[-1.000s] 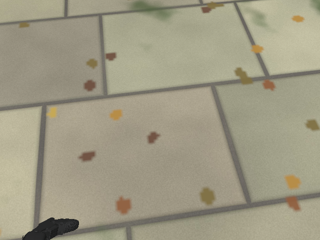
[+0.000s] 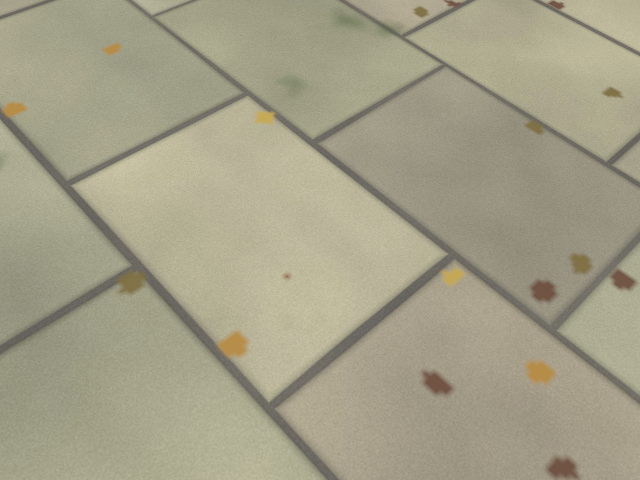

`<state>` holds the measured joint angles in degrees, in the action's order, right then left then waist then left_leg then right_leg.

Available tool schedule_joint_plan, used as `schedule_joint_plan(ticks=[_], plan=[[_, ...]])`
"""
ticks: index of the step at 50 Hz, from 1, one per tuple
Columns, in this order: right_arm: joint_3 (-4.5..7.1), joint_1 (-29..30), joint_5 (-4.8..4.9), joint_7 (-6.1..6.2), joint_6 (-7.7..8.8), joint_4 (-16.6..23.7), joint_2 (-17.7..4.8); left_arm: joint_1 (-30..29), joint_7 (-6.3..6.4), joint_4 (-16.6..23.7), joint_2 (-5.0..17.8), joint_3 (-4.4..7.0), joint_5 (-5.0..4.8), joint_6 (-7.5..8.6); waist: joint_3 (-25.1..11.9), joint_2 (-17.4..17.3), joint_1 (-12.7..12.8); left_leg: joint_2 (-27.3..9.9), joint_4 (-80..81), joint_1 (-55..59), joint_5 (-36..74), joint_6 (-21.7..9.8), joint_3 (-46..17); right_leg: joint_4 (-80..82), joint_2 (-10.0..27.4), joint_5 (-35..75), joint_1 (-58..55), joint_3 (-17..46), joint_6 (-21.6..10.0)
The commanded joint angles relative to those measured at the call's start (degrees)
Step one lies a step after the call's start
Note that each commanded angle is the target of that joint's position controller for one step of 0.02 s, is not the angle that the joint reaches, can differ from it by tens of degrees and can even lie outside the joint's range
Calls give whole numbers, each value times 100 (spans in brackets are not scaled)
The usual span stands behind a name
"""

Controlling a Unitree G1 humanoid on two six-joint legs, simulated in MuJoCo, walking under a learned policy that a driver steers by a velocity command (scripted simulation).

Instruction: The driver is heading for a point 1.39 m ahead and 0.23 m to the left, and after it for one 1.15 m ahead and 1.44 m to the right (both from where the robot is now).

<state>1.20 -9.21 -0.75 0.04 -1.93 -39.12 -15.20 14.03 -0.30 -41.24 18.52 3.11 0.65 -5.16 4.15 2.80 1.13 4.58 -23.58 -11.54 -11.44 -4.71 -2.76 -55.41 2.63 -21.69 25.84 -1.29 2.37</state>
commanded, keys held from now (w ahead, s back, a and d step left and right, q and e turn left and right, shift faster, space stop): shift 0.02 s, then w+shift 0.02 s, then shift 0.52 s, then w+shift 0.44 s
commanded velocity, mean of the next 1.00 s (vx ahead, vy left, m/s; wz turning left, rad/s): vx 0.26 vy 0.00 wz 0.07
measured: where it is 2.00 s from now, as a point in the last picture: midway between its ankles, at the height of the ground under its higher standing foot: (286, 265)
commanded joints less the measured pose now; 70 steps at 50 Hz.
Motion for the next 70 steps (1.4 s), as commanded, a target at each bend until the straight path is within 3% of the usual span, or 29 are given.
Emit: schedule_joint_plan(ticks=[1, 2, 4, 9, 11, 12, 14, 16, 20, 28, 30, 32, 33, 36, 39, 42, 44, 46, 47, 48, 49, 50, 52, 59, 64, 66, 68, 69, 70], plan=[[206, -191, -44, 8, 95, 110, -844, -78, 22, 313, 346, 85, 12, 48, -519, -916, -202, -1495, 654, 472, 1724, -803, -1197, 613, -32, -34, -60, 94, -92], [239, -465, -54, -11, 93, -2, -930, -71, -1, 313, 361, 79, 69, 77, -689, -957, -312, -1474, 913, 528, 199, -871, -1395, 724, -91, -90, -128, -4, -127], [197, -372, -90, -25, 87, -102, -839, -324, -1, 347, 323, 72, 61, 120, -271, -959, -317, -1460, 1046, 255, -544, -876, -1617, 1146, -136, -167, -171, 36, -196], [73, -65, 11, 50, 173, -322, -626, 235, 151, 63, -23, -56, 12, 312, -496, -560, 169, -1246, 291, -288, 1085, -510, -1415, 3412, -258, 915, -1997, 10, -430], [-57, -414, 30, 68, 242, -396, -223, 219, 214, 88, 511, -32, 153, 479, -677, 315, -69, -606, -175, -932, 100, 17, -919, 4023, 1072, 1613, -2792, 1459, -640], [-8, -464, 3, 72, 165, -512, -374, -85, 160, 48, 676, 8, 35, 473, -389, 630, -258, -216, -13, -277, -460, 79, -493, 3871, 1295, 1949, -1733, 1585, -998], [3, -457, -59, 49, 121, -760, -502, -422, 100, 80, 273, -114, 13, 490, -158, 497, -261, -349, 298, 236, 190, 89, -663, 3836, 765, 1544, -1400, 1083, -750], [54, -419, -28, 40, 153, -922, -655, -200, 144, -26, 303, -118, -11, 508, -258, 264, -124, -494, 314, 333, 910, 76, -775, 3690, 460, 1859, -1681, 775, -572], [8, -465, 21, 128, 191, -1260, -481, -54, 170, -235, 275, -127, -33, 525, -444, -138, -73, -579, 407, 325, 1190, 145, -796, 3522, 426, 2246, -2087, 662, -592], [17, -419, 37, 205, 129, -1838, -503, -104, 177, -678, 240, -172, -1, 536, -373, -246, -91, -678, 479, 536, 1358, 166, -805, 3635, 412, 2273, -2007, 650, -600], [85, -526, -26, 176, 97, -1912, -618, 182, 122, -842, 554, -44, 53, 473, -465, 77, 25, -245, -115, -34, -1347, -52, -452, 3828, 349, -1011, -2139, 990, -872], [87, 254, -114, 5, 139, -1523, -561, 740, 90, -1064, 852, 79, 43, 414, 509, 672, 275, -145, -1234, -1695, -1883, -73, 153, 4945, 1420, -3413, -2048, 2592, -1594], [81, 742, -134, -54, 203, -1287, -566, 808, 88, -1118, 689, 74, 58, 466, 918, 570, 360, -459, -1955, -2254, -1423, -2, 205, 5271, 1880, -3030, -1925, 3083, -1843], [118, 419, -99, -215, 423, -1304, -573, 482, 59, -1070, 641, 122, 42, 723, 219, -11, -34, -783, -2513, -2577, -851, 169, 85, 5243, 1615, -1620, -2534, 2445, -1641], [109, 611, -83, -313, 486, -1213, -473, 427, 12, -1141, 629, 154, -18, 869, 116, 341, -37, -691, -1715, -1715, -561, 259, 474, 5245, 1045, -995, -2012, 1402, -1366], [104, 745, -74, -330, 468, -1085, -434, 554, -35, -1234, 677, 188, -6, 908, 254, 458, 12, -587, -897, -969, -451, 249, 765, 5153, 1019, -856, -1510, 1066, -1378], [137, 334, -75, -294, 504, -1157, -482, 475, -62, -1231, 745, 216, -29, 918, 248, 289, -193, -483, -525, -69, -176, 155, 977, 4863, 1064, -891, -983, 908, -1385], [306, -1242, -113, -164, 600, -1616, -816, 189, -95, -1123, 600, 155, 31, 974, -229, -316, -958, -482, -211, 1991, -692, -65, 708, 3105, 640, 277, 128, 345, -1236], [525, -2382, -236, -55, 651, -1833, -1573, -108, -151, -753, 13, -17, -10, 1027, -832, -1945, -1422, -2037, 956, 3104, -3197, -536, -1866, 495, -167, 413, 1389, -448, -866], [481, -2351, -227, -51, 670, -1822, -1526, -436, -110, -544, 31, 3, 19, 1031, -829, -1835, -1230, -2614, 1701, 2853, -4397, -763, -3893, -894, -659, -532, 2298, 298, -912], [418, -1594, -200, -49, 661, -1661, -1289, -488, -99, -526, 208, 40, 10, 1014, -351, -1042, -831, -2535, 1404, 2439, -3821, -675, -3201, -1515, -216, 3, 2703, 719, -1024], [348, -1245, -143, -71, 700, -1546, -999, -305, -153, -609, 241, 38, 5, 1038, -374, -692, -581, -2270, 1334, 2036, -3167, -554, -2553, -1446, 31, 538, 2437, 757, -1014], [236, -999, -56, -60, 770, -1534, -703, -79, -249, -690, 233, 44, 153, 970, -262, -706, -197, -1914, 1724, 1339, -2550, -403, -1776, -1069, 334, 850, 1934, 576, -807], [140, -1666, 17, -77, 937, -1805, -472, -1612, -363, -109, 30, -76, 125, 753, 583, -417, -321, -1331, 2425, 783, -167, -583, -332, 265, 331, 2108, 2231, -171, -363], [127, -1867, 60, -5, 998, -1940, -622, -2221, -354, 252, -128, -224, 60, 793, 694, -587, -295, -1549, 2746, 1238, 2390, -569, 268, 1888, 138, 2631, 1177, -562, -755], [146, -1897, -7, 21, 958, -1991, -761, -2035, -269, 219, 33, -179, 86, 816, 283, -668, -114, -1616, 2004, 1956, 5109, -458, 537, 2117, -301, 2179, 616, -806, -966], [247, -1876, -160, 117, 820, -2018, -1094, -797, -152, -90, 370, -49, 84, 835, -596, -1023, 506, -1753, 188, 2292, 7031, -350, 610, 2031, -732, 1398, -675, -772, -1139], [304, -1696, -194, 156, 721, -1990, -1225, 526, -63, -513, 552, 63, 77, 846, -1209, -1014, 1106, -1691, -1419, 1926, 6892, -296, 697, 2257, -805, 1135, -1977, -729, -1229], [259, -1649, -211, 142, 714, -1900, -964, 1673, 45, -810, 904, 202, 156, 842, -1832, -776, 1466, -1417, -3354, 644, 5288, -299, 646, 2087, -39, 23, -3614, 132, -1371]])
Keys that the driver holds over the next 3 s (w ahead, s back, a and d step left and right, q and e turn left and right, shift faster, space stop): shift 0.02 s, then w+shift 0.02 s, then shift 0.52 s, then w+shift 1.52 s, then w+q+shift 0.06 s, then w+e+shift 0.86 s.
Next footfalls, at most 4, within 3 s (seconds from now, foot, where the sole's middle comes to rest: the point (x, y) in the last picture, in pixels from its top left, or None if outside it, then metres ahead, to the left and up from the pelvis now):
0.20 right None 0.05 -0.12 -0.78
0.92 left None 0.20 0.14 -0.78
1.40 right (321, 384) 0.67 -0.01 -0.78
1.86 left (249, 222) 1.12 0.19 -0.78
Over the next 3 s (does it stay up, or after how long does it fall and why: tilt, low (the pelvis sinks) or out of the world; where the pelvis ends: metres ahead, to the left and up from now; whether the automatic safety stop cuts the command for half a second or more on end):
stays up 2.00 0.03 -0.01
